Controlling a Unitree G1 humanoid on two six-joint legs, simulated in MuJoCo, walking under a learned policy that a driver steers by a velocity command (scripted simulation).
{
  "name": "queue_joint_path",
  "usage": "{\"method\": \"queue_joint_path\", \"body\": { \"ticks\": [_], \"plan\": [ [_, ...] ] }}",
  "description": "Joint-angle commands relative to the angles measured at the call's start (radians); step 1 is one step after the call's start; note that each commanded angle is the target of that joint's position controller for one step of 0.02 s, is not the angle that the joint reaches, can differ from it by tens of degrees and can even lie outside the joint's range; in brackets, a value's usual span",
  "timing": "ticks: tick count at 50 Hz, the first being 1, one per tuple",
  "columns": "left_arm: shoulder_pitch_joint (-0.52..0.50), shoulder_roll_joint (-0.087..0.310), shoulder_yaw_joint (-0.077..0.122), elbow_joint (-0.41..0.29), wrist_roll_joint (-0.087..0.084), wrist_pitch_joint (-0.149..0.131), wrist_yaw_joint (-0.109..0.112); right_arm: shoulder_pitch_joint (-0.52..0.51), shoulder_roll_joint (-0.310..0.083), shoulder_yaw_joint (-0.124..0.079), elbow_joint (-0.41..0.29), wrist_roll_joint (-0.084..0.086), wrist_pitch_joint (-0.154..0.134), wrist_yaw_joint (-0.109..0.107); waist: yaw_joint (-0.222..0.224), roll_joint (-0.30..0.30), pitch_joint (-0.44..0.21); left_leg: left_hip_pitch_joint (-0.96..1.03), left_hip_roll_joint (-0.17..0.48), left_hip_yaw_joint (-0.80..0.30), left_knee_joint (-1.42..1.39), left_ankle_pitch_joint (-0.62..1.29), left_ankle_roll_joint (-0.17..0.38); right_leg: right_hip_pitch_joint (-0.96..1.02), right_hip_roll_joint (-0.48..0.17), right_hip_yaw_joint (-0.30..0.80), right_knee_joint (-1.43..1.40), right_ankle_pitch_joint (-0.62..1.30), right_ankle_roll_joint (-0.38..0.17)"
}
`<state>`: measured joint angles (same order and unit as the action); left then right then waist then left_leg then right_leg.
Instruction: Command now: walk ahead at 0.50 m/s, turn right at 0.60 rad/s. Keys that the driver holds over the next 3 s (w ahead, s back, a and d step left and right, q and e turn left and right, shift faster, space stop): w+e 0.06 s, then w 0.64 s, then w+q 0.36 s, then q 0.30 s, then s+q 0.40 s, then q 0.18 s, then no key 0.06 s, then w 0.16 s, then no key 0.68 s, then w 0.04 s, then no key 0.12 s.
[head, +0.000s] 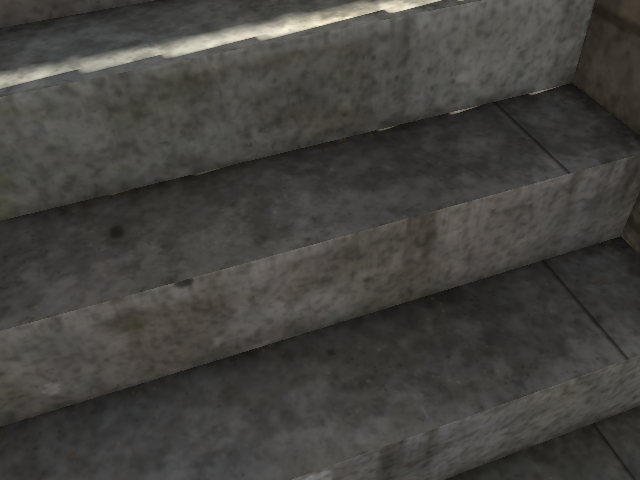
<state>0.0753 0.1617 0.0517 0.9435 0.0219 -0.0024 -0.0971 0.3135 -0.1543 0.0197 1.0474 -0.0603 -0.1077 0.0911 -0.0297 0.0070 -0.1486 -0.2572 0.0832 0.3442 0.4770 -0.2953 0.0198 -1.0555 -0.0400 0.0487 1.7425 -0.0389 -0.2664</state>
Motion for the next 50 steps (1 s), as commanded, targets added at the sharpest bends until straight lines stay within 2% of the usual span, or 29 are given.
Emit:
{"method": "queue_joint_path", "body": {
  "ticks": [1,6,9,11,12,14,15,17,18,20,21,22,24,25,26,27,28,29,30,31,32,34,35,37,38,39,42,47,50],
  "plan": [
    [-0.073,0.088,0.023,-0.085,0.021,0.011,0.006,-0.217,-0.081,-0.001,-0.141,0.014,-0.044,0.019,0.094,0.041,0.059,0.033,0.204,-0.069,-0.339,0.118,0.148,0.261,-0.085,-0.084,-0.454,-0.083,0.041],
    [-0.090,0.025,-0.021,-0.190,0.036,0.024,0.017,-0.171,-0.232,-0.070,-0.123,0.008,0.005,0.022,0.109,0.093,0.062,0.411,0.357,-0.160,-0.246,0.732,0.263,0.389,-0.031,-0.117,-0.979,-0.245,0.142],
    [0.271,0.161,0.053,-0.062,0.020,-0.025,0.063,-0.184,-0.230,-0.083,-0.138,-0.020,0.049,0.032,0.201,0.094,-0.039,0.269,0.205,-0.051,0.206,0.972,0.233,0.900,0.108,-0.152,-1.417,0.029,0.131],
    [0.590,0.355,0.121,0.053,0.029,-0.008,0.098,0.067,-0.065,-0.050,-0.106,-0.055,0.052,0.103,0.136,-0.218,-0.162,-0.439,0.003,-0.054,0.765,-0.003,0.069,1.456,-0.162,0.236,-1.285,0.964,-0.173],
    [0.707,0.311,0.123,0.101,0.034,-0.004,0.061,-0.016,-0.046,-0.038,-0.137,-0.028,0.050,0.117,0.225,-0.267,-0.103,-0.733,-0.101,-0.208,1.376,-0.192,0.069,1.480,-0.275,0.439,-1.366,0.932,-0.233],
    [0.748,0.147,0.068,0.215,0.061,-0.002,0.022,-0.188,-0.016,-0.033,-0.205,0.016,0.028,0.076,0.240,-0.212,0.057,-1.317,-0.150,-0.406,2.179,-0.238,0.175,1.433,-0.340,0.441,-1.333,0.598,-0.167],
    [0.692,0.076,0.029,0.226,0.070,-0.012,0.012,-0.264,-0.023,-0.035,-0.282,0.031,0.025,0.040,0.187,-0.073,0.080,-1.443,-0.126,-0.448,2.191,-0.223,0.224,1.396,-0.380,0.371,-1.334,0.599,-0.118],
    [0.564,0.015,-0.035,0.258,0.085,-0.016,0.002,-0.344,0.064,0.035,-0.458,0.024,0.057,0.043,0.044,-0.072,0.077,-1.510,-0.095,-0.452,2.305,-0.246,0.291,1.135,-0.345,0.261,-1.361,0.397,-0.042],
    [0.401,0.033,-0.042,0.233,0.126,-0.017,-0.004,-0.341,0.056,0.045,-0.523,0.028,0.079,0.041,-0.056,0.000,0.094,-1.380,-0.061,-0.432,2.091,-0.150,0.304,0.921,-0.288,0.130,-1.456,0.205,0.016],
    [-0.123,0.248,0.000,0.011,0.106,-0.049,-0.025,-0.330,-0.118,0.004,-0.589,0.057,0.109,0.027,-0.240,0.024,0.099,-0.591,-0.020,-0.324,1.427,0.106,0.273,0.144,-0.075,-0.125,-1.734,-0.022,0.067],
    [-0.046,0.372,0.028,0.034,0.082,-0.064,-0.027,-0.456,-0.190,-0.001,-0.623,0.073,0.154,0.045,-0.235,-0.135,-0.013,-0.295,-0.110,-0.207,1.438,0.190,0.133,0.035,-0.081,-0.084,-1.883,0.531,-0.061],
    [0.003,0.401,0.032,0.057,0.080,-0.076,-0.046,-0.403,-0.154,0.016,-0.607,0.125,0.171,0.062,-0.254,-0.154,0.017,-0.215,-0.164,-0.158,1.400,0.127,0.060,0.112,-0.192,-0.050,-1.818,1.241,-0.138],
    [0.152,0.459,0.062,0.071,0.029,-0.082,-0.050,-0.184,-0.147,0.028,-0.547,0.075,0.246,0.059,-0.243,-0.175,-0.062,-0.488,-0.222,-0.162,0.923,0.022,0.057,0.785,-0.287,-0.032,-1.546,2.043,-0.155],
    [0.208,0.401,0.058,0.066,0.024,-0.071,-0.056,-0.109,-0.165,0.017,-0.496,0.051,0.256,0.042,-0.190,-0.250,-0.120,-0.572,-0.262,-0.127,0.665,-0.069,0.053,1.088,-0.302,0.000,-1.394,2.142,-0.193],
    [0.505,0.270,0.018,0.116,0.103,-0.043,-0.087,-0.096,-0.190,0.009,-0.405,0.088,0.263,0.021,0.009,-0.175,-0.295,-0.355,-0.273,-0.230,0.588,-0.053,0.117,1.063,-0.240,0.028,-1.228,2.187,-0.171],
    [0.517,0.256,0.014,0.142,0.127,-0.009,-0.105,-0.018,-0.176,-0.002,-0.358,0.085,0.275,0.019,-0.048,-0.162,-0.340,-0.227,-0.274,-0.347,0.459,-0.033,0.125,0.941,-0.182,0.047,-1.139,1.827,-0.176],
    [0.446,0.169,0.018,0.185,0.105,0.033,-0.122,0.078,-0.147,-0.001,-0.319,-0.001,0.277,0.027,-0.118,0.040,-0.250,-0.176,-0.178,-0.574,0.266,0.070,0.158,0.724,-0.044,0.038,-0.893,0.651,-0.109],
    [0.333,0.153,0.013,0.129,0.025,0.059,-0.126,0.274,-0.127,-0.007,-0.264,-0.038,0.255,0.018,-0.187,0.092,-0.140,-0.179,-0.059,-0.899,0.204,-0.101,0.275,0.430,0.016,0.157,-0.403,0.426,-0.077],
    [0.175,0.054,-0.005,0.022,0.016,0.043,-0.079,0.459,-0.120,0.008,-0.184,-0.042,0.218,0.016,-0.213,0.237,-0.082,-0.089,0.001,-1.018,0.186,-0.025,0.352,0.107,0.140,0.329,0.008,0.246,-0.066],
    [0.083,0.026,-0.010,-0.086,0.020,0.019,-0.029,0.398,-0.078,0.009,-0.113,-0.016,0.153,0.028,-0.125,0.132,-0.020,0.062,0.031,-1.119,0.083,-0.331,0.287,-0.258,0.231,0.437,0.112,0.134,-0.075],
    [0.028,0.095,-0.004,-0.116,0.030,0.003,0.026,0.313,-0.035,0.011,-0.108,0.009,0.094,0.042,-0.089,0.086,0.074,0.082,0.023,-1.088,0.107,-0.360,0.252,-0.373,0.236,0.421,0.141,0.106,-0.045],
    [0.050,0.100,-0.016,-0.145,0.057,0.009,0.078,0.086,0.067,0.026,-0.096,0.031,0.011,0.043,0.036,0.028,0.024,-0.020,-0.010,-0.883,0.078,-0.268,0.232,-0.267,0.141,0.302,0.141,0.045,0.034],
    [0.051,-0.065,-0.072,-0.222,0.093,-0.042,0.080,0.038,0.012,-0.011,-0.060,0.051,0.012,-0.091,0.122,0.037,0.118,-0.200,-0.013,-0.861,-0.048,-0.350,0.169,-0.004,0.142,0.052,0.263,-0.054,0.169],
    [0.028,-0.026,-0.067,-0.255,0.058,-0.058,0.070,-0.032,-0.015,-0.009,-0.083,0.023,-0.005,-0.158,0.155,-0.047,0.210,-0.378,-0.025,-0.810,-0.080,-0.332,0.197,-0.006,0.077,0.001,0.238,-0.020,0.263],
    [-0.005,0.137,-0.065,-0.263,-0.037,-0.023,0.030,-0.073,-0.099,-0.030,-0.133,-0.003,-0.006,-0.054,0.047,0.079,0.158,-0.392,-0.045,-0.703,-0.008,-0.279,0.171,-0.159,0.037,0.090,0.095,0.034,0.192],
    [-0.067,0.145,-0.051,-0.284,0.000,0.010,0.022,-0.010,-0.124,-0.038,-0.139,-0.012,-0.032,-0.017,0.029,0.071,0.090,-0.424,-0.063,-0.691,-0.054,-0.163,0.173,-0.038,0.029,-0.023,0.084,0.069,0.168],
    [-0.107,0.086,-0.070,-0.303,0.066,0.040,0.027,0.140,-0.084,-0.017,-0.082,-0.003,-0.052,-0.018,-0.006,0.113,0.071,-0.361,0.008,-0.790,-0.059,-0.098,0.212,-0.030,-0.032,-0.092,0.069,0.027,0.156],
    [-0.253,0.012,-0.094,-0.380,0.100,0.038,0.062,0.173,-0.088,-0.018,-0.100,0.038,-0.050,-0.042,-0.039,0.129,0.070,-0.077,0.080,-0.875,-0.069,0.046,0.246,-0.031,-0.099,-0.102,-0.380,-0.046,0.189],
    [-0.272,0.007,-0.078,-0.423,0.069,0.055,0.059,0.070,-0.137,-0.048,-0.110,0.055,-0.028,-0.049,0.017,0.195,0.080,-0.187,0.126,-0.815,-0.111,0.577,0.264,0.375,-0.049,-0.173,-0.698,-0.119,0.206]
  ]
}}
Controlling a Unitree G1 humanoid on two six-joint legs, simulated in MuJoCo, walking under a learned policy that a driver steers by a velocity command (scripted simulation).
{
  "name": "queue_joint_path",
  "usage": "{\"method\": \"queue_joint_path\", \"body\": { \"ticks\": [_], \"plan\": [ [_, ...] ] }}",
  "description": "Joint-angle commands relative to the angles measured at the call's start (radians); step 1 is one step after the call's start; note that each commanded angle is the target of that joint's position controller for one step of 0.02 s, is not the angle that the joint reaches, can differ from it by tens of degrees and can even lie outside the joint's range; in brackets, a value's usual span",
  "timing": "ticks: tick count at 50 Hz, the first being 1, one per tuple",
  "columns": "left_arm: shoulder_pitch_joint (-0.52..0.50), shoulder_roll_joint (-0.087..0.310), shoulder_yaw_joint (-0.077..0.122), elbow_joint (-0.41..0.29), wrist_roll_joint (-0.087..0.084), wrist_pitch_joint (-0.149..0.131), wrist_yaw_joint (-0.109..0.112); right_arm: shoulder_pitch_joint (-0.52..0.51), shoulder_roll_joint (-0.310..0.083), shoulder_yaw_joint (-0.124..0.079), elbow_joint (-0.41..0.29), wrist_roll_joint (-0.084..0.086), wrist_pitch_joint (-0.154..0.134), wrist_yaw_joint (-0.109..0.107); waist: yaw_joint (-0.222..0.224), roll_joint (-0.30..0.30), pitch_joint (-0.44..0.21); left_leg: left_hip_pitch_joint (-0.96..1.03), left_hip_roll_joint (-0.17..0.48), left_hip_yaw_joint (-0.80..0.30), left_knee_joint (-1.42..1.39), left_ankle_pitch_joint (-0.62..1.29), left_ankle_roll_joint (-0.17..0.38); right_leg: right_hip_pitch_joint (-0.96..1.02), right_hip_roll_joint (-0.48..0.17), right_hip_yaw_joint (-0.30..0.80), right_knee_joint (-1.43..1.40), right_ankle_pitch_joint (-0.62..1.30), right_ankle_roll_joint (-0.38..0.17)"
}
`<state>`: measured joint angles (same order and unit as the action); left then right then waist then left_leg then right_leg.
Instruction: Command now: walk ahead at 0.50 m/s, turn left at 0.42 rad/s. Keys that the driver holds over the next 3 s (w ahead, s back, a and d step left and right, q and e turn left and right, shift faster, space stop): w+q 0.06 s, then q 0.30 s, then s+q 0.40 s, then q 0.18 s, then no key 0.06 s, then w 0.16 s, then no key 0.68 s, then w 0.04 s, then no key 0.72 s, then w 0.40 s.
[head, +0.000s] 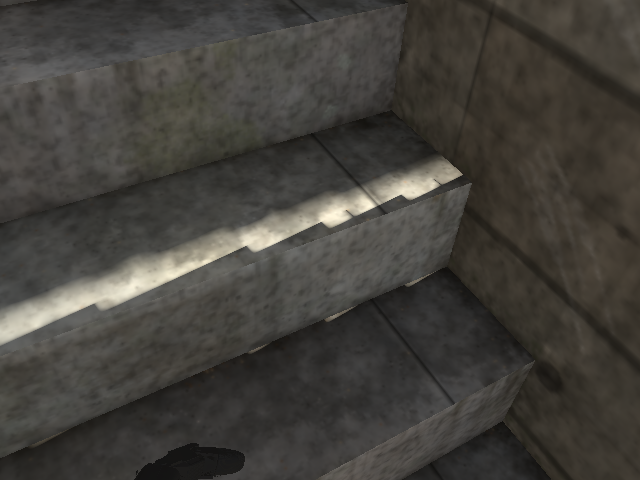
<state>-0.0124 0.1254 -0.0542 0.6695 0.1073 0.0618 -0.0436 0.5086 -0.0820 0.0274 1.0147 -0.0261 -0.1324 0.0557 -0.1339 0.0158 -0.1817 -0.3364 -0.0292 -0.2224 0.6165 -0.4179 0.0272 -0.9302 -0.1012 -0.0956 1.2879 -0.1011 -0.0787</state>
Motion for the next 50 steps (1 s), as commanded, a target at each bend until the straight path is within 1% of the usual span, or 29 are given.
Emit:
{"method": "queue_joint_path", "body": {
  "ticks": [1,4,5,6,7,8,9,11,13,15,17,18,20,22,23,24,26,28,29,30,32,33,34,38,39,40,42,45,50],
  "plan": [
    [-0.283,0.065,0.037,-0.190,-0.015,-0.010,0.008,-0.056,-0.242,-0.080,-0.052,0.065,0.001,-0.016,0.076,0.182,0.106,0.104,0.234,-0.296,-0.251,0.843,0.269,0.189,0.083,-0.107,-0.437,-0.309,0.060],
    [0.138,0.156,0.086,-0.029,-0.086,-0.062,0.024,-0.089,-0.279,-0.135,-0.100,0.003,0.037,0.024,0.165,0.025,-0.046,0.276,0.056,-0.100,0.219,1.189,0.169,0.663,0.079,-0.016,-1.117,0.337,0.034],
    [0.399,0.218,0.111,0.047,-0.052,-0.100,0.050,0.111,-0.081,-0.095,-0.101,-0.006,0.039,0.049,0.107,-0.182,-0.346,-0.108,-0.017,-0.016,0.564,0.694,0.131,1.276,-0.159,0.133,-0.742,1.062,-0.170],
    [0.550,0.293,0.142,0.109,-0.033,-0.110,0.022,0.103,0.005,-0.076,-0.090,-0.002,0.036,0.081,0.147,-0.411,-0.254,-0.644,-0.192,0.067,1.162,-0.031,0.074,1.418,-0.393,0.416,-0.753,1.618,-0.389],
    [0.545,0.326,0.170,0.147,0.032,-0.103,0.008,0.020,-0.056,-0.084,-0.134,0.026,0.045,0.090,0.168,-0.231,-0.105,-0.884,-0.160,0.003,1.719,0.050,0.093,1.271,-0.454,0.397,-0.741,1.464,-0.350],
    [0.481,0.241,0.145,0.207,0.031,-0.099,-0.004,-0.131,-0.010,-0.060,-0.188,0.058,0.055,0.082,0.152,-0.246,-0.006,-1.096,-0.101,0.076,2.009,0.028,0.143,1.151,-0.416,0.284,-0.798,1.135,-0.303],
    [0.388,0.136,0.106,0.233,0.009,-0.108,-0.008,-0.253,-0.021,-0.060,-0.234,0.056,0.059,0.058,0.138,-0.156,-0.002,-1.165,-0.075,0.118,2.105,-0.052,0.184,1.093,-0.364,0.180,-0.863,1.012,-0.266],
    [0.286,0.060,0.061,0.328,-0.035,-0.103,-0.004,-0.391,-0.031,-0.033,-0.381,0.041,0.108,0.042,0.059,-0.036,0.007,-1.158,-0.010,0.114,1.978,-0.116,0.220,0.956,-0.292,0.074,-0.945,0.833,-0.177],
    [0.133,0.131,0.075,0.335,-0.011,-0.132,0.003,-0.441,-0.037,-0.005,-0.472,0.041,0.158,0.040,-0.039,-0.010,0.031,-0.999,0.049,0.190,1.677,-0.097,0.212,0.699,-0.200,-0.069,-1.076,0.646,-0.145],
    [-0.043,0.234,0.095,0.259,0.017,-0.148,-0.009,-0.439,-0.117,-0.008,-0.482,0.033,0.192,0.049,-0.106,-0.004,-0.044,-0.677,0.070,0.282,1.298,0.145,0.168,0.404,-0.097,-0.170,-1.202,0.463,-0.149],
    [0.015,0.356,0.121,0.248,-0.024,-0.146,-0.049,-0.553,-0.123,0.010,-0.493,0.028,0.264,0.056,-0.092,-0.163,-0.068,-0.543,-0.064,0.430,1.038,-0.254,0.063,0.421,-0.165,-0.109,-1.285,0.897,-0.291],
    [0.128,0.349,0.110,0.283,-0.018,-0.117,-0.076,-0.521,-0.085,0.042,-0.458,0.011,0.318,0.060,-0.052,-0.149,-0.041,-0.710,-0.052,0.406,0.942,-0.264,0.075,0.632,-0.273,-0.078,-1.178,1.171,-0.349],
    [0.142,0.386,0.132,0.196,-0.052,-0.145,-0.067,-0.327,-0.104,0.029,-0.371,0.011,0.291,0.052,-0.013,-0.173,-0.151,-0.742,-0.098,0.406,0.771,-0.242,0.014,1.052,-0.313,-0.135,-0.954,1.473,-0.307],
    [0.243,0.376,0.141,0.209,-0.058,-0.121,-0.066,-0.349,-0.110,0.029,-0.371,0.004,0.275,0.020,0.047,-0.176,-0.176,-0.672,-0.115,0.283,0.641,-0.084,0.076,1.134,-0.284,-0.119,-0.826,1.474,-0.303],
    [0.319,0.356,0.142,0.197,-0.023,-0.108,-0.069,-0.393,-0.157,0.018,-0.371,0.032,0.268,0.005,0.100,-0.073,-0.196,-0.549,-0.094,0.162,0.633,0.046,0.131,0.996,-0.230,-0.112,-0.828,1.307,-0.274],
    [0.278,0.376,0.160,0.169,-0.040,-0.089,-0.063,-0.392,-0.152,0.015,-0.368,0.036,0.260,-0.005,0.081,-0.024,-0.139,-0.496,-0.067,0.084,0.534,0.011,0.155,0.887,-0.160,-0.125,-0.816,1.033,-0.244],
    [0.110,0.245,0.153,0.090,-0.066,-0.035,-0.057,-0.344,-0.183,0.015,-0.352,-0.010,0.236,-0.025,0.031,0.137,-0.045,-0.420,0.062,-0.302,0.222,-0.010,0.258,0.577,0.024,-0.077,-0.551,0.156,-0.088],
    [-0.046,0.166,0.135,0.029,-0.085,-0.007,-0.023,-0.135,-0.250,-0.006,-0.289,-0.049,0.152,-0.018,-0.057,0.256,-0.094,-0.268,0.079,-0.623,0.045,-0.034,0.247,0.205,0.178,0.377,0.275,-0.017,-0.017],
    [0.062,0.023,0.074,-0.038,-0.062,-0.042,0.033,-0.486,-0.262,-0.063,-0.347,-0.025,0.156,-0.113,0.157,0.216,0.018,-0.226,0.062,-0.543,-0.030,0.021,0.226,0.219,0.158,0.227,0.436,-0.100,0.026],
    [0.094,0.018,0.064,-0.045,-0.045,-0.056,0.053,-0.487,-0.246,-0.059,-0.342,-0.015,0.153,-0.134,0.178,0.061,0.062,-0.248,0.021,-0.482,0.034,0.121,0.196,0.192,0.170,0.218,0.432,-0.103,0.053],
    [0.109,0.075,0.071,-0.050,-0.040,-0.056,0.078,-0.478,-0.204,-0.061,-0.336,0.015,0.147,-0.144,0.185,-0.061,0.111,-0.216,-0.015,-0.362,0.149,0.308,0.152,0.173,0.182,0.180,0.383,-0.063,0.089],
    [0.082,0.182,0.100,-0.055,-0.117,-0.072,0.040,-0.451,-0.092,0.008,-0.398,0.013,0.107,-0.064,0.072,0.071,-0.102,-0.091,0.047,-0.303,0.168,0.333,0.195,0.029,0.175,0.390,0.319,-0.103,0.103],
    [0.024,0.196,0.112,-0.057,-0.097,-0.079,0.042,-0.355,-0.084,0.004,-0.388,0.011,0.090,-0.063,-0.002,0.143,-0.099,-0.051,0.088,-0.405,0.143,0.484,0.254,-0.005,0.185,0.384,0.404,-0.192,0.122],
    [0.046,0.167,0.102,-0.060,-0.049,-0.055,0.057,-0.402,-0.136,0.010,-0.404,0.043,0.056,-0.037,0.108,0.027,-0.074,-0.218,-0.003,-0.316,0.100,0.350,0.193,0.095,0.174,0.304,0.402,-0.028,0.155],
    [0.134,0.211,0.118,-0.024,-0.064,-0.059,0.065,-0.437,-0.139,0.021,-0.450,0.006,0.085,-0.029,0.105,0.023,-0.047,-0.290,-0.007,-0.372,0.037,0.201,0.212,0.095,0.181,0.333,0.391,-0.012,0.193],
    [0.109,0.222,0.127,-0.034,-0.075,-0.063,0.072,-0.388,-0.158,0.016,-0.439,0.005,0.099,-0.029,0.094,0.029,-0.001,-0.272,0.025,-0.466,-0.004,0.163,0.258,0.002,0.188,0.322,0.440,-0.107,0.219],
    [0.130,0.214,0.125,-0.010,-0.092,-0.076,0.085,-0.349,-0.156,0.016,-0.450,0.022,0.118,-0.028,0.074,0.082,-0.042,-0.186,0.051,-0.492,0.024,0.133,0.264,-0.061,0.183,0.352,0.497,-0.098,0.229],
    [0.102,0.196,0.117,-0.007,-0.074,-0.114,0.085,-0.346,-0.126,0.027,-0.488,0.037,0.102,-0.034,0.057,0.102,-0.020,-0.202,0.023,-0.450,0.052,-0.007,0.228,-0.042,0.147,0.337,0.432,-0.076,0.222],
    [0.115,0.204,0.105,-0.041,-0.096,-0.143,0.041,-0.294,-0.185,0.008,-0.541,0.050,0.088,-0.074,-0.018,0.179,0.016,-0.220,0.040,-0.453,0.163,-0.098,0.266,0.001,0.137,0.338,0.307,-0.100,0.197]
  ]
}}
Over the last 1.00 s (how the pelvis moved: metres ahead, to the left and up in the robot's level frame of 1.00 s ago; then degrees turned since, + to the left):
0.33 -0.09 0.20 -5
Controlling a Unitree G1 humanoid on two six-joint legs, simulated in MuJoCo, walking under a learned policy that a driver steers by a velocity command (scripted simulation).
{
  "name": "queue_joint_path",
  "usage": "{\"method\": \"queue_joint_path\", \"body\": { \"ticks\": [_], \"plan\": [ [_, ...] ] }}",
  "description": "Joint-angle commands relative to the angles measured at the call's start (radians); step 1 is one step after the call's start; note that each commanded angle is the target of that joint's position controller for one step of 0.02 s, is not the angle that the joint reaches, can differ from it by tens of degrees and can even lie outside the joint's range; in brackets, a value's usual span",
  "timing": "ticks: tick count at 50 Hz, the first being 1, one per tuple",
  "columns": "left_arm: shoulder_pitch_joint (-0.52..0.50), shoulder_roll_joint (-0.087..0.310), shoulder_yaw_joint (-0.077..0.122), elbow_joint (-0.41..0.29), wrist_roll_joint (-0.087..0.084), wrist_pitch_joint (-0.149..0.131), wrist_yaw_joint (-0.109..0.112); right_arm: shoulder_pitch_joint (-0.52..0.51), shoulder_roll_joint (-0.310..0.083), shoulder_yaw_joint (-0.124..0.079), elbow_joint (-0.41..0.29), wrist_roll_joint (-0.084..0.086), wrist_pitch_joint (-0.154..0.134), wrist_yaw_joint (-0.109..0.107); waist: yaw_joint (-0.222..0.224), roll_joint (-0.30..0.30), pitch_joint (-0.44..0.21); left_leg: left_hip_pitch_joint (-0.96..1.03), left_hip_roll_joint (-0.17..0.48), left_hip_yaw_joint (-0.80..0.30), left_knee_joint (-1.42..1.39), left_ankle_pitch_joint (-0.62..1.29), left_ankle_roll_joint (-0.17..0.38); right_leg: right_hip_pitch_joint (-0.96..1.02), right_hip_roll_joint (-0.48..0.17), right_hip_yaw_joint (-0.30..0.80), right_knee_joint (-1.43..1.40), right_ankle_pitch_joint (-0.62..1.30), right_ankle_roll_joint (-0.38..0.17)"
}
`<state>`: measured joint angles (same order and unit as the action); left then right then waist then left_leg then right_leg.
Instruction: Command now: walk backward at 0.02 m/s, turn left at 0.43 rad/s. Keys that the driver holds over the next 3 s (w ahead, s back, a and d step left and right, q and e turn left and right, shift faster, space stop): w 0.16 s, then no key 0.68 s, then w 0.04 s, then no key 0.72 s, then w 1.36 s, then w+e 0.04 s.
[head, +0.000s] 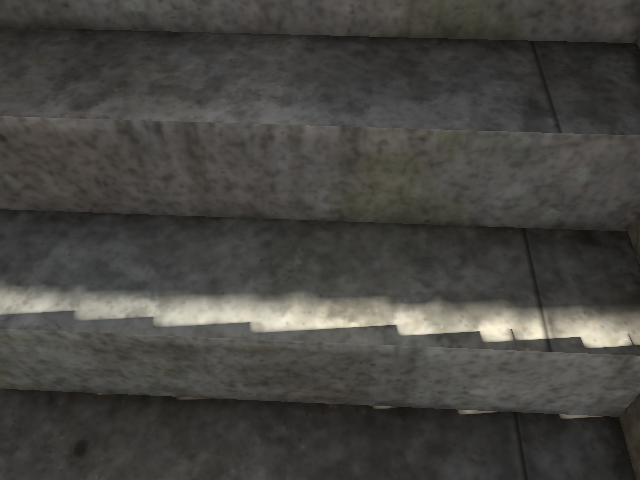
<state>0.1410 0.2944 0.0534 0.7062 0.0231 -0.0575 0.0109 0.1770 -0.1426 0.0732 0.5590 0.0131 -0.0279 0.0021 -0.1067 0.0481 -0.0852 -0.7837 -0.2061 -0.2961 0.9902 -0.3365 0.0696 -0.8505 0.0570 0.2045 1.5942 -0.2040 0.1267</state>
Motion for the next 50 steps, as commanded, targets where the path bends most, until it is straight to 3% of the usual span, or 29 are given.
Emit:
{"method": "queue_joint_path", "body": {
  "ticks": [1,6,9,10,11,12,13,15,16,18,19,21,22,23,24,25,26,27,28,31,34,35,36,37,38,39,41,45,50],
  "plan": [
    [-0.010,0.031,-0.005,-0.090,-0.002,-0.010,-0.025,0.054,-0.131,-0.033,-0.085,0.018,-0.012,-0.027,-0.036,0.161,-0.108,0.178,0.197,-0.369,-0.175,-0.213,0.234,-0.045,-0.017,0.048,0.015,-0.013,-0.016],
    [0.136,0.067,-0.019,-0.054,0.024,0.002,-0.055,-0.052,-0.148,-0.033,-0.148,0.003,0.007,-0.027,0.006,0.153,-0.099,-0.074,0.217,-0.387,-0.072,-0.342,0.207,0.099,-0.056,0.087,-0.048,-0.169,-0.100],
    [0.309,0.075,-0.023,-0.030,-0.008,0.039,-0.083,-0.117,-0.118,-0.026,-0.170,0.019,0.009,-0.044,0.101,-0.131,-0.112,-0.263,0.088,-0.097,0.251,-0.350,0.020,0.464,-0.078,0.022,-0.752,-0.002,-0.188],
    [0.221,0.174,0.003,-0.055,-0.032,0.036,-0.122,0.009,-0.106,-0.066,-0.212,-0.038,0.026,-0.060,-0.046,-0.345,-0.060,-0.314,-0.077,0.317,0.641,-0.270,-0.164,0.619,-0.209,0.131,-0.941,0.724,-0.319],
    [0.038,0.228,0.020,-0.160,-0.019,0.010,-0.147,0.226,-0.142,-0.097,-0.114,-0.030,0.005,-0.066,-0.134,-0.241,-0.089,-0.228,0.005,0.298,0.878,-0.253,-0.217,0.588,-0.210,0.025,-0.770,1.115,-0.242],
    [-0.117,0.309,0.056,-0.292,0.024,0.025,-0.100,0.368,-0.218,-0.133,-0.049,-0.049,0.017,-0.061,-0.179,-0.116,-0.127,-0.252,0.025,0.357,0.980,-0.204,-0.248,0.508,-0.262,0.110,-0.734,0.741,-0.244],
    [-0.128,0.246,0.036,-0.342,0.025,0.006,-0.064,0.365,-0.269,-0.159,-0.031,-0.034,0.024,-0.062,-0.118,-0.196,-0.054,-0.151,0.091,0.254,0.978,-0.191,-0.220,0.304,-0.317,0.216,-0.682,0.466,-0.264],
    [-0.076,0.059,-0.049,-0.327,0.050,0.023,-0.009,0.216,-0.321,-0.164,-0.024,-0.053,0.017,-0.058,0.034,-0.122,-0.045,-0.161,0.144,0.072,0.787,0.052,-0.158,0.365,-0.254,0.111,-0.492,0.176,-0.209],
    [0.036,-0.033,-0.083,-0.304,0.062,0.024,0.009,0.210,-0.289,-0.130,0.004,-0.054,0.030,-0.067,0.110,-0.079,-0.052,-0.205,0.175,-0.034,0.661,0.089,-0.114,0.436,-0.247,0.123,-0.501,0.067,-0.208],
    [-0.044,-0.006,-0.077,-0.384,0.037,0.000,0.069,0.297,-0.252,-0.098,0.057,-0.102,0.040,-0.041,0.092,-0.035,-0.007,-0.110,0.183,0.135,0.401,0.311,-0.113,0.483,-0.159,0.031,-0.434,-0.018,-0.160],
    [-0.170,0.024,-0.074,-0.437,0.033,-0.016,0.068,0.446,-0.248,-0.096,0.107,-0.119,0.045,-0.035,-0.006,-0.014,-0.006,0.194,0.208,0.188,0.199,0.336,-0.106,0.253,-0.064,-0.097,-0.417,-0.139,-0.061],
    [-0.256,-0.014,-0.093,-0.502,0.016,-0.006,0.077,0.679,-0.149,-0.065,0.211,-0.092,0.054,0.012,-0.089,0.155,0.099,0.586,0.257,0.199,-0.205,0.675,-0.012,-0.113,0.082,-0.302,0.114,-0.603,-0.009],
    [-0.230,-0.043,-0.101,-0.501,-0.015,0.026,0.084,0.674,-0.105,-0.039,0.221,-0.060,0.071,0.045,-0.055,0.215,0.204,0.608,0.209,0.279,-0.487,0.735,0.044,-0.178,0.144,-0.395,0.281,-0.737,-0.033],
    [-0.147,-0.118,-0.136,-0.525,-0.029,0.065,0.084,0.668,-0.118,-0.043,0.243,-0.079,0.091,0.092,0.025,0.269,0.311,0.582,0.166,0.381,-0.745,0.688,0.125,-0.189,0.178,-0.427,0.486,-0.823,-0.093],
    [0.083,-0.073,-0.094,-0.544,0.035,0.061,0.028,0.486,-0.395,-0.104,0.125,-0.028,0.082,0.115,0.274,0.448,-0.014,0.717,0.425,-0.066,-0.183,1.725,0.436,-0.247,0.182,-0.232,0.696,-0.760,-0.087],
    [0.184,0.009,-0.068,-0.439,0.043,0.004,0.006,0.346,-0.468,-0.125,0.074,-0.031,0.066,0.101,0.257,0.261,-0.168,0.794,0.568,-0.274,-0.259,1.673,0.447,-0.296,0.119,-0.076,0.841,-0.637,-0.072],
    [0.126,0.014,-0.049,-0.429,0.013,-0.026,-0.007,0.284,-0.515,-0.154,0.085,-0.007,0.064,0.089,0.214,0.100,-0.076,0.725,0.575,-0.261,-0.280,1.375,0.374,-0.415,0.089,-0.063,0.968,-0.580,-0.090],
    [0.133,0.027,-0.039,-0.357,0.006,-0.028,-0.022,0.237,-0.495,-0.147,0.065,-0.022,0.043,0.078,0.173,-0.022,-0.052,0.708,0.579,-0.306,-0.321,1.121,0.327,-0.438,0.038,-0.036,0.988,-0.412,-0.081],
    [-0.180,-0.176,-0.124,-0.358,-0.020,0.018,0.059,0.245,-0.310,-0.134,0.086,-0.094,-0.006,-0.037,0.033,-0.019,-0.021,0.818,0.548,-0.182,-0.531,0.701,0.211,-0.520,0.000,-0.205,0.744,-0.361,-0.110],
    [-0.124,-0.147,-0.108,-0.287,-0.046,0.113,0.055,0.048,-0.079,-0.058,0.135,-0.052,-0.006,-0.079,0.111,-0.060,0.085,0.227,0.344,-0.007,-0.525,0.439,0.102,0.176,-0.121,-0.271,0.039,-0.012,-0.097],
    [-0.077,-0.135,-0.102,-0.197,-0.093,0.111,0.068,0.212,-0.188,-0.109,0.270,-0.040,0.020,-0.055,0.055,0.110,0.029,0.271,0.314,0.108,-0.499,0.587,0.060,0.594,-0.052,-0.347,-0.693,-0.252,-0.144],
    [0.070,-0.122,-0.088,-0.138,-0.103,0.103,0.083,0.206,-0.201,-0.123,0.294,-0.050,0.021,-0.052,0.123,0.174,-0.017,0.366,0.300,0.106,-0.369,0.728,0.044,0.692,-0.059,-0.259,-0.898,-0.232,-0.173],
    [0.168,-0.121,-0.090,-0.080,-0.086,0.080,0.096,0.153,-0.149,-0.120,0.304,-0.056,0.027,-0.036,0.169,0.112,-0.026,0.504,0.251,0.172,-0.170,0.698,0.018,0.676,-0.077,-0.202,-1.172,-0.140,-0.183],
    [0.135,-0.123,-0.106,-0.035,-0.043,0.059,0.111,0.182,-0.036,-0.108,0.273,-0.022,0.041,0.005,0.058,-0.281,-0.012,0.303,0.175,0.183,-0.046,0.096,-0.048,0.787,-0.261,0.064,-1.187,0.225,-0.210],
    [0.162,-0.185,-0.130,-0.010,-0.063,0.043,0.102,0.252,-0.005,-0.113,0.341,-0.072,0.060,0.014,0.016,-0.164,0.011,0.296,0.199,0.114,0.116,-0.031,-0.091,0.717,-0.344,0.081,-1.118,0.785,-0.149],
    [0.061,-0.160,-0.120,-0.076,-0.063,0.045,0.107,0.375,-0.039,-0.129,0.341,-0.048,0.098,0.027,-0.034,-0.305,-0.076,0.437,0.261,0.103,0.087,0.020,-0.115,0.566,-0.425,0.278,-1.216,0.347,-0.261],
    [-0.076,-0.150,-0.105,-0.078,-0.046,0.066,0.102,0.184,-0.111,-0.138,0.314,-0.051,0.131,0.015,-0.003,-0.280,0.116,0.329,0.226,0.187,-0.003,0.050,-0.108,0.351,-0.294,0.236,-1.316,-0.679,-0.308],
    [0.059,-0.093,-0.093,-0.043,-0.053,0.075,0.096,0.064,-0.090,-0.131,0.281,-0.025,0.117,0.023,0.073,-0.125,0.154,0.265,0.252,0.186,-0.302,0.107,-0.124,0.478,-0.332,0.266,-1.366,-0.686,-0.209],
    [0.114,-0.101,-0.089,-0.026,-0.061,0.076,0.081,0.130,-0.047,-0.113,0.335,-0.035,0.108,0.022,0.103,-0.182,0.079,0.430,0.226,0.258,-0.438,0.106,-0.104,0.499,-0.294,0.116,-1.386,-0.458,-0.195]
  ]
}}
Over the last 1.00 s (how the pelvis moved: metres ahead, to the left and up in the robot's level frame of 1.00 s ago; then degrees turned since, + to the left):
0.12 -0.12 0.15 32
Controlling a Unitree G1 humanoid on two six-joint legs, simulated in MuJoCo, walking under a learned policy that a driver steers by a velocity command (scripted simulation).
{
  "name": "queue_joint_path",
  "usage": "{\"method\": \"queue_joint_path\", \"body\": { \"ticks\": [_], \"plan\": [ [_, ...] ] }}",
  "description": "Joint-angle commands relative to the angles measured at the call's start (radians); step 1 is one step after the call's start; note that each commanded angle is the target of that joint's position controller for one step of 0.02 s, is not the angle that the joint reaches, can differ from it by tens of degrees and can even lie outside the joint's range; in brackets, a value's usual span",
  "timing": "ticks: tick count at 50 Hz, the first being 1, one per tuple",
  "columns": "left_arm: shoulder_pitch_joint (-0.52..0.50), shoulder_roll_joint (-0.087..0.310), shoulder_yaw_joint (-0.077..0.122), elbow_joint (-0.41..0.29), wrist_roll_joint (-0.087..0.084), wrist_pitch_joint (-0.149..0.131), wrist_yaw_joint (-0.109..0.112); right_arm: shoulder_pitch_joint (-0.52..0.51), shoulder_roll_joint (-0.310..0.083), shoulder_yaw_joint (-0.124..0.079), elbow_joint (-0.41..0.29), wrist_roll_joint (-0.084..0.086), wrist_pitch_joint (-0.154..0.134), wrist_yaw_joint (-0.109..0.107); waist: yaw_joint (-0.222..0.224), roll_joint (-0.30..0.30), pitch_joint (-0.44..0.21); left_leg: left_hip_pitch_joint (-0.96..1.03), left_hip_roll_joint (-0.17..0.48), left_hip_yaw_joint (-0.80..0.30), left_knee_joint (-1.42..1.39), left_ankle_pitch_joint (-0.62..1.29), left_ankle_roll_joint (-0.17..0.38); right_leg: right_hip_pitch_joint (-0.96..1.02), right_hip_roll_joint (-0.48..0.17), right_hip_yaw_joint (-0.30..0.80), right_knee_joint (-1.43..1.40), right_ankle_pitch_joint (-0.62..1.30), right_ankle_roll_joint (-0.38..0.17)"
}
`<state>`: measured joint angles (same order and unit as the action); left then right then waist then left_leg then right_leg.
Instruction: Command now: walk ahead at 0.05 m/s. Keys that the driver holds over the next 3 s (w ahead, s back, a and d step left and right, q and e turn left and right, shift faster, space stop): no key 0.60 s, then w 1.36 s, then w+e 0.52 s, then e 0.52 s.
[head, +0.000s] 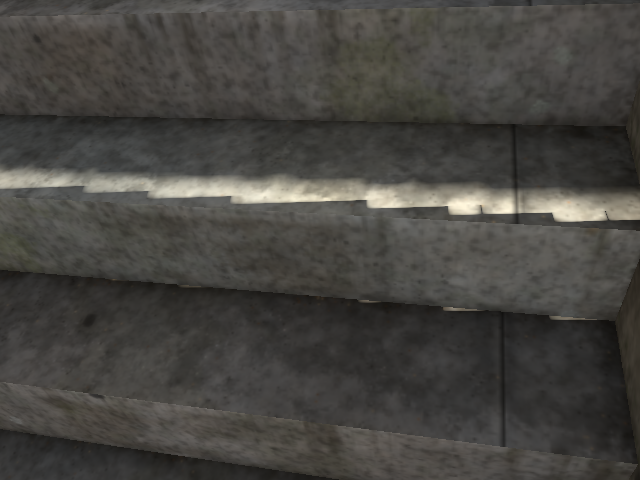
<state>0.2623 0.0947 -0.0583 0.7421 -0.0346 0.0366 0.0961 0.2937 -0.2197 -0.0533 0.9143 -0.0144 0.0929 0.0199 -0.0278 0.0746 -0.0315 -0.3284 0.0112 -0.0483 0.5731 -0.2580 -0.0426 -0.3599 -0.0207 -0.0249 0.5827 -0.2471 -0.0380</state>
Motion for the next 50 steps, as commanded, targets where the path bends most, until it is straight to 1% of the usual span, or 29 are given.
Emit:
{"method": "queue_joint_path", "body": {
  "ticks": [1,2,5,6,7,8,11,12,14,17,18,20,23,26,30,32,34,35,36,37,39,40,41,43,45,47,48,49,50],
  "plan": [
    [-0.031,0.106,0.024,-0.057,-0.009,-0.019,-0.006,0.048,0.036,0.015,-0.010,-0.010,-0.017,0.004,0.000,-0.225,0.019,-0.004,0.022,0.011,-0.020,0.039,0.007,-0.009,-0.218,0.334,-0.378,-0.438,-0.035],
    [-0.047,0.102,0.029,-0.052,0.001,-0.010,0.013,0.065,0.037,0.014,0.000,-0.002,-0.015,-0.004,-0.001,-0.296,0.050,-0.023,-0.027,0.106,-0.088,0.057,0.019,0.011,-0.146,0.246,-0.334,-0.485,-0.070],
    [0.012,0.138,0.042,-0.021,-0.004,0.020,0.024,0.134,0.000,0.007,0.038,-0.019,-0.037,-0.020,0.001,-0.248,0.043,0.042,-0.044,0.152,-0.189,0.038,0.044,-0.029,-0.133,0.267,-0.230,-0.592,-0.078],
    [0.175,0.328,0.125,-0.002,0.086,-0.021,-0.063,-0.055,-0.084,0.018,-0.090,-0.024,-0.069,0.026,0.165,-0.264,0.046,-0.130,-0.067,0.228,-0.060,-0.134,0.035,0.119,-0.102,0.161,-0.308,-0.515,-0.116],
    [0.148,0.280,0.121,-0.037,0.102,-0.041,-0.092,-0.147,-0.123,0.002,-0.127,-0.023,-0.081,0.035,0.188,-0.176,0.000,-0.281,-0.026,0.169,0.031,-0.133,0.065,0.211,-0.132,0.225,-0.279,-0.444,-0.150],
    [0.011,0.078,0.047,0.011,0.012,-0.004,-0.004,0.118,0.038,0.021,-0.008,-0.017,-0.056,-0.005,-0.009,-0.325,0.032,0.006,0.007,0.108,-0.084,0.025,0.072,-0.047,-0.145,0.268,-0.257,-0.540,-0.142],
    [-0.013,0.107,0.061,0.002,0.006,0.026,0.024,0.200,0.028,0.034,0.028,-0.040,-0.049,-0.037,-0.030,-0.080,0.088,0.071,-0.028,0.133,-0.187,-0.064,0.072,-0.159,-0.065,0.150,-0.064,-0.491,-0.043],
    [0.007,0.093,0.060,0.034,0.020,0.027,0.025,0.199,0.036,0.031,0.049,-0.045,-0.050,-0.031,-0.035,0.011,0.073,0.061,0.029,0.058,-0.214,0.005,0.091,-0.147,0.001,0.040,0.139,-0.327,-0.040],
    [0.069,0.122,0.083,0.054,-0.020,0.038,0.019,-0.019,-0.035,0.015,-0.055,-0.039,-0.060,-0.033,0.014,0.160,0.009,-0.138,0.173,-0.127,-0.321,-0.053,0.187,-0.034,0.066,-0.021,0.637,-0.208,-0.021],
    [0.090,0.079,0.085,0.052,0.005,0.056,0.029,-0.146,-0.080,0.025,-0.111,-0.094,-0.068,-0.073,0.087,-0.006,0.061,-0.179,0.228,-0.162,-0.278,0.033,0.228,-0.097,0.001,0.147,0.880,-0.128,0.022],
    [0.076,0.117,0.090,0.030,0.033,0.054,0.019,-0.084,-0.063,0.025,-0.084,-0.056,-0.055,-0.082,0.051,0.002,0.094,-0.085,0.177,-0.124,-0.242,0.000,0.242,-0.190,0.025,0.053,0.766,-0.122,0.024],
    [0.017,0.133,0.103,0.027,0.069,0.032,-0.011,0.060,-0.030,0.021,-0.036,-0.029,-0.055,-0.102,-0.030,0.025,0.083,0.045,0.200,-0.182,-0.198,-0.005,0.272,-0.198,0.011,0.159,0.677,-0.049,0.036],
    [0.131,0.105,0.112,0.060,0.061,0.006,-0.044,-0.028,0.000,0.027,-0.040,-0.025,-0.080,-0.091,0.011,0.015,0.005,0.049,0.192,-0.162,-0.025,0.057,0.347,-0.175,0.029,0.124,0.789,0.054,0.036],
    [0.143,0.120,0.132,0.083,0.069,-0.013,-0.028,-0.072,-0.020,0.028,-0.073,-0.053,-0.102,-0.081,0.026,-0.041,-0.021,-0.026,0.216,-0.241,0.085,-0.005,0.401,-0.152,0.058,0.034,0.842,0.093,0.017],
    [0.180,0.106,0.122,0.076,0.051,-0.018,-0.042,-0.122,0.001,0.035,-0.101,-0.067,-0.069,-0.096,0.050,-0.010,0.036,-0.159,0.135,-0.119,0.175,-0.099,0.300,0.033,0.005,0.019,0.223,0.036,-0.017],
    [0.371,0.089,0.114,0.188,0.050,-0.010,-0.038,-0.212,0.052,0.033,-0.132,-0.037,-0.020,-0.093,0.119,-0.078,0.087,-0.318,0.026,0.032,0.472,-0.160,0.254,0.295,0.021,-0.110,-0.280,0.264,-0.052],
    [0.344,-0.028,0.055,0.216,0.096,-0.058,-0.043,-0.186,0.164,0.048,-0.144,-0.009,0.001,-0.075,0.100,-0.317,0.098,-0.486,-0.244,0.107,1.335,-0.333,0.211,0.285,-0.037,-0.103,-0.402,0.560,-0.124],
    [0.247,0.046,0.059,0.188,0.129,-0.098,-0.044,-0.192,0.234,0.054,-0.199,-0.003,0.004,-0.071,0.015,-0.302,0.088,-0.707,-0.280,-0.048,1.786,-0.331,0.189,0.315,-0.145,0.003,-0.253,0.742,-0.122],
    [0.164,0.128,0.066,0.147,0.139,-0.111,-0.044,-0.172,0.226,0.055,-0.229,0.011,-0.006,-0.063,-0.083,-0.173,0.078,-0.964,-0.241,-0.128,1.839,-0.335,0.178,0.398,-0.203,0.080,-0.091,0.714,-0.072],
    [0.233,0.161,0.092,0.118,0.114,-0.145,-0.062,-0.151,0.234,0.067,-0.309,-0.043,-0.043,-0.072,-0.105,-0.087,0.160,-1.048,-0.196,-0.192,1.825,-0.161,0.196,0.341,-0.341,0.122,-0.051,0.688,-0.065],
    [0.266,0.251,0.128,0.110,0.046,-0.179,-0.062,-0.256,0.114,0.039,-0.365,-0.117,-0.058,-0.082,-0.062,-0.071,0.133,-1.289,-0.138,-0.096,1.892,-0.192,0.151,0.527,-0.421,0.263,-0.216,0.420,-0.151],
    [0.176,0.379,0.187,0.054,0.015,-0.194,-0.018,-0.454,0.028,0.022,-0.463,-0.103,-0.030,-0.087,0.005,-0.393,0.164,-1.428,0.036,-0.172,1.837,-0.185,0.116,0.519,-0.654,0.778,-0.481,-0.227,-0.278],
    [0.212,0.257,0.149,0.107,0.009,-0.177,0.003,-0.575,-0.011,0.003,-0.453,-0.094,-0.020,-0.059,0.050,-0.181,0.266,-1.504,0.048,-0.216,1.853,-0.125,0.123,0.510,-0.591,0.711,-0.526,-0.408,-0.272],
    [0.338,0.169,0.119,0.177,0.031,-0.174,0.013,-0.652,0.092,0.032,-0.461,-0.040,-0.045,-0.017,0.099,-0.073,0.411,-1.506,0.041,-0.130,1.763,-0.196,0.134,0.446,-0.454,0.509,-0.494,-0.026,-0.204],
    [0.298,0.172,0.124,0.178,0.027,-0.181,0.003,-0.585,0.140,0.053,-0.478,-0.015,-0.037,-0.007,0.037,-0.103,0.380,-1.303,0.082,-0.009,1.636,-0.232,0.151,0.311,-0.335,0.269,-0.513,0.183,-0.169],
    [0.289,0.138,0.115,0.171,0.006,-0.169,0.013,-0.623,0.145,0.082,-0.503,0.018,-0.023,0.006,0.078,-0.125,0.343,-1.037,0.141,0.146,1.182,-0.322,0.177,0.262,-0.276,0.122,-0.628,0.551,-0.157],
    [0.112,0.112,0.100,0.129,0.012,-0.146,0.002,-0.440,0.172,0.083,-0.413,0.045,-0.022,-0.003,-0.015,-0.105,0.221,-0.570,0.069,0.276,0.915,-0.258,0.212,0.081,-0.163,-0.127,-0.584,1.039,-0.113],
    [0.167,0.210,0.112,0.120,0.013,-0.163,0.000,-0.300,0.155,0.062,-0.384,0.063,-0.019,-0.027,-0.040,-0.225,0.079,-0.315,-0.083,0.338,0.935,-0.427,0.231,0.104,-0.245,-0.098,-0.419,1.988,-0.132],
    [0.186,0.282,0.128,0.126,-0.004,-0.185,-0.009,-0.110,0.111,0.038,-0.338,0.056,-0.025,-0.039,-0.125,-0.310,-0.078,-0.116,-0.117,0.254,0.902,-0.352,0.265,0.151,-0.303,-0.064,-0.202,2.320,-0.138]
  ]
}}
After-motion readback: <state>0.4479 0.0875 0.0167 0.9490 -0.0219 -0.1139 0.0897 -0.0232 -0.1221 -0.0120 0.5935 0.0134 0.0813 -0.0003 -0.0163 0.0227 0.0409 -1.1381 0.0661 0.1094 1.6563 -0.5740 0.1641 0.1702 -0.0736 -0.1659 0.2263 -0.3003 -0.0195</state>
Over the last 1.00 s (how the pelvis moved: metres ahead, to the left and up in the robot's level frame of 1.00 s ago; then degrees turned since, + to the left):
-0.18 -0.15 -0.14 4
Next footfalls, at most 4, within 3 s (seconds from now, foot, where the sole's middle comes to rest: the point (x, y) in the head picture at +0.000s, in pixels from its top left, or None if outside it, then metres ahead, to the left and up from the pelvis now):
0.10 left None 0.06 0.17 -0.77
0.70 right None -0.15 0.04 -0.97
1.02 left None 0.18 0.28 -0.77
1.60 right None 0.36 0.12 -0.56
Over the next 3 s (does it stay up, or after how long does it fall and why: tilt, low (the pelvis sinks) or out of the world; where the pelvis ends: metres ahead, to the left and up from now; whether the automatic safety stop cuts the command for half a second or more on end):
stays up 0.77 0.40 0.55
